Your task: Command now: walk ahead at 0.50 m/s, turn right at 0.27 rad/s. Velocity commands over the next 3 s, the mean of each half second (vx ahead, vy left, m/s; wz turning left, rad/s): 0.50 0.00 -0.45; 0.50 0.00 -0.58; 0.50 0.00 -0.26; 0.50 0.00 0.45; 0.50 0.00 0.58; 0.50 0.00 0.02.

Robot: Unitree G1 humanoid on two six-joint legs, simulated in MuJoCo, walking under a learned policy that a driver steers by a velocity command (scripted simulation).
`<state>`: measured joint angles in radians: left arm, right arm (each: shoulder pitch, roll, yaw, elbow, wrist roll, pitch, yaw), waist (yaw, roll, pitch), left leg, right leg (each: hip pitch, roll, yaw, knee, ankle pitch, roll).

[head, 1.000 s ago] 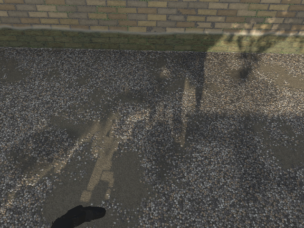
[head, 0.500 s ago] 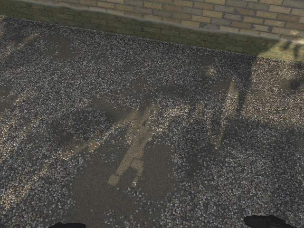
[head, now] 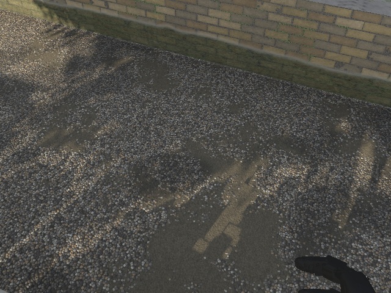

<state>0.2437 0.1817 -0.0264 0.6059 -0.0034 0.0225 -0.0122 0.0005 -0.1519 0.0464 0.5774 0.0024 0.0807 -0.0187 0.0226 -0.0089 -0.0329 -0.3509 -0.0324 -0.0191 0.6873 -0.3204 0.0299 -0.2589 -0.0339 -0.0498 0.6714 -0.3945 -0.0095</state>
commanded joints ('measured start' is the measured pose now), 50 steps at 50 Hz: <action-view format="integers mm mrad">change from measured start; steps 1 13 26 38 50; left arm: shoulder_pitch -72 -39 -73 -73 -33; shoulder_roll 47 75 100 100 75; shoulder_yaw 19 47 48 51 60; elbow -87 -79 -130 -130 -100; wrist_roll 10 8 -3 -9 -14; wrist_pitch -11 3 38 42 27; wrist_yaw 4 8 10 9 24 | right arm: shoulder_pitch -103 11 30 -10 -33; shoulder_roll -144 -132 -131 -84 -96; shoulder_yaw -41 -64 -87 -80 -91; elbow -103 -80 -92 -104 -83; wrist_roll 4 -18 -27 -28 -17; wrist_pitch -31 -46 -31 -15 3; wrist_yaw -11 -33 -18 -7 3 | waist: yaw -25 -30 -5 21 52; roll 145 10 3 -25 28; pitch -12 -46 -84 -54 -23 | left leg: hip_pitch -12 120 200 244 211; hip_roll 141 107 108 104 214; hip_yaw -187 40 161 207 249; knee -314 -127 10 20 -17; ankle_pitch -144 183 195 -48 -153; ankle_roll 34 6 -46 -50 -33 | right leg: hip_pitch -13 -18 -152 -305 -366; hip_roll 56 57 93 108 156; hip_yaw -2 80 192 334 259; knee -17 9 26 -63 -20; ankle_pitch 30 232 505 406 212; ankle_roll -27 -37 -76 -100 -98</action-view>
